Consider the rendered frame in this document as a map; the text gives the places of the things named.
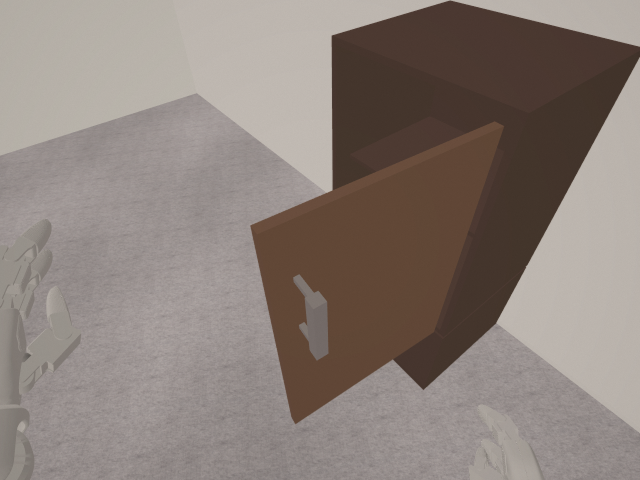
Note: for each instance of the handle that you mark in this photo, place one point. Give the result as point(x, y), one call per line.
point(316, 330)

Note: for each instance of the robot right hand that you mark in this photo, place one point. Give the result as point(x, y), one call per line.
point(515, 460)

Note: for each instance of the cupboard door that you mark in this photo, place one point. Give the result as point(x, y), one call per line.
point(382, 251)

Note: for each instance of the robot left forearm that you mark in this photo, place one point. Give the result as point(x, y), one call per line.
point(16, 455)

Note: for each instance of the robot left hand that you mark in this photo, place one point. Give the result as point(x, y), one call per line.
point(22, 268)

